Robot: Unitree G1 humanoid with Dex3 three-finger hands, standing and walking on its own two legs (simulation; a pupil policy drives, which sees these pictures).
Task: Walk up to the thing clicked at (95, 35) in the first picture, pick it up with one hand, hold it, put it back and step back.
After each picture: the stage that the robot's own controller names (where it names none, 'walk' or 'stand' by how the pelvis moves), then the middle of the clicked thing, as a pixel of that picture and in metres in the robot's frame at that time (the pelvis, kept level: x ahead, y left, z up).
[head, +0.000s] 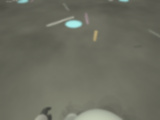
stand; (95, 35) +1.92 -0.09 -0.66
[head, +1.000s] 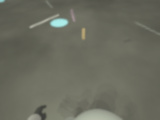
walk; (83, 34) +1.78 +0.13 -0.63
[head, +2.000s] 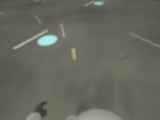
walk; (74, 54) +1.24 +0.34 -0.63
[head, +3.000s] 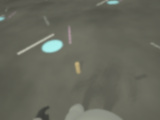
walk; (77, 68) +0.86 +0.29 -0.64
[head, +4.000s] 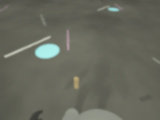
walk; (76, 83) +0.59 +0.18 -0.63
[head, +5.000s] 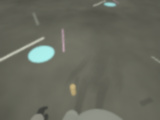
stand; (73, 90) +0.45 +0.20 -0.64
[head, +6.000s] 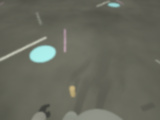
stand; (72, 91) +0.42 +0.20 -0.64
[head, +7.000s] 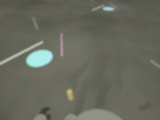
stand; (70, 95) +0.41 +0.23 -0.66
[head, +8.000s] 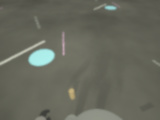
stand; (72, 94) +0.42 +0.22 -0.66
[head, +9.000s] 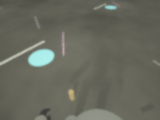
stand; (71, 95) +0.40 +0.22 -0.66
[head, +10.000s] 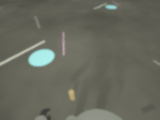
go down; (72, 95) +0.39 +0.21 -0.66
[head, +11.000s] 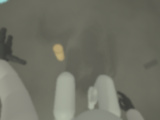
go down; (59, 53) +0.48 +0.24 -0.30
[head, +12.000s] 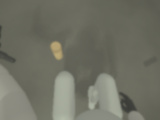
approach; (57, 52) +0.48 +0.25 -0.27
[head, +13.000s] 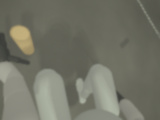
close in; (25, 43) +0.46 +0.30 -0.17
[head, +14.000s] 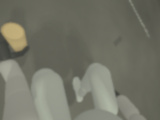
close; (18, 42) +0.45 +0.31 -0.16
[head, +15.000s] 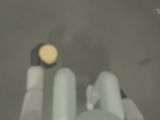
lift; (49, 57) +0.36 +0.27 -0.06
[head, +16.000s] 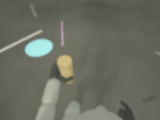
hold; (67, 72) +0.32 +0.16 +0.07
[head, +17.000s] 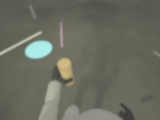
hold; (67, 74) +0.32 +0.16 +0.03
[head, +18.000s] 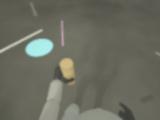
crouch; (69, 73) +0.32 +0.15 +0.02
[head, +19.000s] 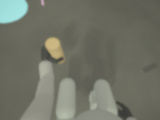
crouch; (57, 53) +0.44 +0.21 -0.04
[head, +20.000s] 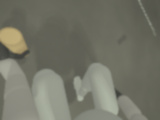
lower; (18, 46) +0.43 +0.30 -0.17
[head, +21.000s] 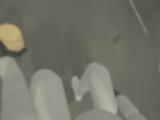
lower; (15, 44) +0.44 +0.31 -0.17
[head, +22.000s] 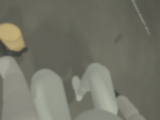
lower; (15, 43) +0.44 +0.31 -0.17
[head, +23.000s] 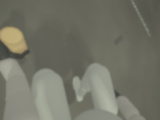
lower; (18, 46) +0.43 +0.31 -0.17
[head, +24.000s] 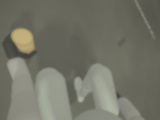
loosen; (26, 46) +0.43 +0.29 -0.16
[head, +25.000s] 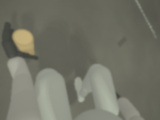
withdraw; (26, 46) +0.44 +0.29 -0.17
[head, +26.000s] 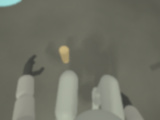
walk; (65, 55) +0.47 +0.23 -0.26
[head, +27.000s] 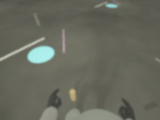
stand; (73, 95) +0.39 +0.17 -0.59
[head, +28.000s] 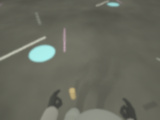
stand; (72, 94) +0.40 +0.19 -0.60
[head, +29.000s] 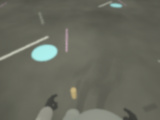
stand; (73, 93) +0.40 +0.18 -0.62
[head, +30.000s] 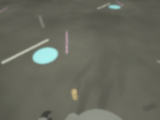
walk; (74, 94) +0.41 +0.18 -0.66
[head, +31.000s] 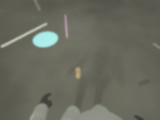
walk; (78, 73) +0.61 +0.14 -0.63
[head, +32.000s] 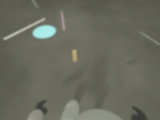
walk; (74, 56) +0.94 +0.27 -0.63
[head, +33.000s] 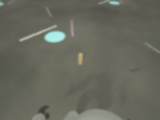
stand; (80, 59) +1.05 +0.19 -0.65
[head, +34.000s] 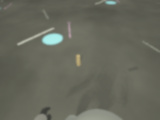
stand; (78, 60) +1.04 +0.22 -0.66
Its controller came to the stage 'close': yes
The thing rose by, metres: 0.68
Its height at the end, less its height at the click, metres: +0.00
